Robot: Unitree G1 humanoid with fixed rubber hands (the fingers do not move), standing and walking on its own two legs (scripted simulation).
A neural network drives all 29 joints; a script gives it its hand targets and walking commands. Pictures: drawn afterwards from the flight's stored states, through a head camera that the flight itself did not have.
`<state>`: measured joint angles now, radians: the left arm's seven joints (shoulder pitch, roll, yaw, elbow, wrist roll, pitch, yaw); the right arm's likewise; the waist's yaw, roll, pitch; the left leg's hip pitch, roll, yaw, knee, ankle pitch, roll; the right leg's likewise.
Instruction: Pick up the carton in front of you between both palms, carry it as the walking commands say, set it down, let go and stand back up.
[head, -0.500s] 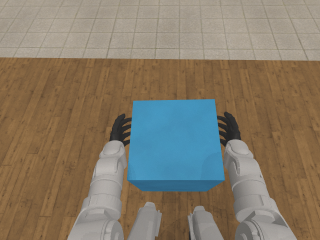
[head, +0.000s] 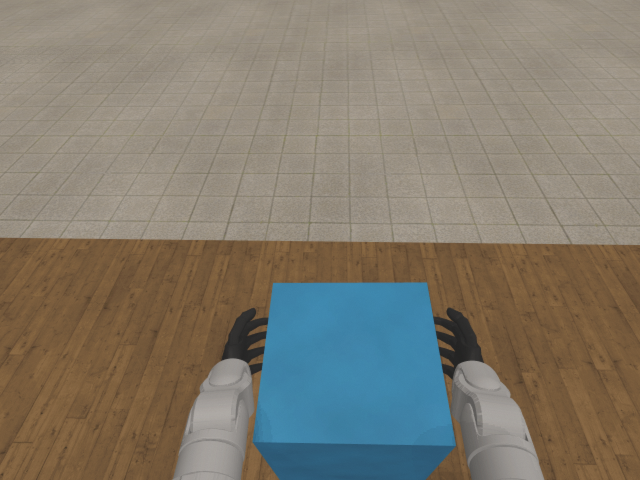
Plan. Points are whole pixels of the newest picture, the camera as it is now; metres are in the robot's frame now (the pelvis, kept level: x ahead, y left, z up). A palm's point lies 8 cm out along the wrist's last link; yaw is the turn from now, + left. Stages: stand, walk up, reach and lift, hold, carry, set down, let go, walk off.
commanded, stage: reach and lift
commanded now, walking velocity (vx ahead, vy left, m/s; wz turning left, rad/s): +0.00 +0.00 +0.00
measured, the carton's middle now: (349, 389) +0.30 +0.00 -0.08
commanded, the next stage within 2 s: hold in 1.14 s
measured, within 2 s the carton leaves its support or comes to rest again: neither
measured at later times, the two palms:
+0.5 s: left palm (228, 357) +0.28 +0.15 +0.04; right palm (483, 362) +0.28 -0.15 +0.05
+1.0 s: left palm (228, 346) +0.29 +0.15 +0.06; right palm (485, 350) +0.29 -0.15 +0.06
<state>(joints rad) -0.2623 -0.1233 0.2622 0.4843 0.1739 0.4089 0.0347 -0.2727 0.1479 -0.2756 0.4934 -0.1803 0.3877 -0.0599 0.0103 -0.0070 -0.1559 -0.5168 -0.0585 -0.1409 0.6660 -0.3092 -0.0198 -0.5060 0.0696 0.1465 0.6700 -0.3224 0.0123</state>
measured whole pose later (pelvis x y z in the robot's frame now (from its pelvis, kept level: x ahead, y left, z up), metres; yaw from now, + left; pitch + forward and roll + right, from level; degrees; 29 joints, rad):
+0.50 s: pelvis -0.02 +0.00 +0.02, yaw +0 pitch -4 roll +0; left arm -0.32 -0.16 0.30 0.38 0.28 0.62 -0.01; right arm -0.33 0.17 -0.32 0.40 -0.29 0.60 0.01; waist 0.01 0.00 0.00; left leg -0.19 -0.05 -0.13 0.47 -0.22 -0.01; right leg -0.18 0.05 0.15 0.48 -0.23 0.01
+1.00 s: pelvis +0.00 +0.00 +0.02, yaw +0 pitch -4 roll +0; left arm -0.25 -0.15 0.23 0.29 0.27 0.68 0.00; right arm -0.26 0.15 -0.24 0.30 -0.27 0.66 0.00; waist 0.00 0.00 -0.01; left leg -0.10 -0.04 -0.14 0.38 -0.20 -0.01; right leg -0.09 0.04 0.14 0.39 -0.22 0.01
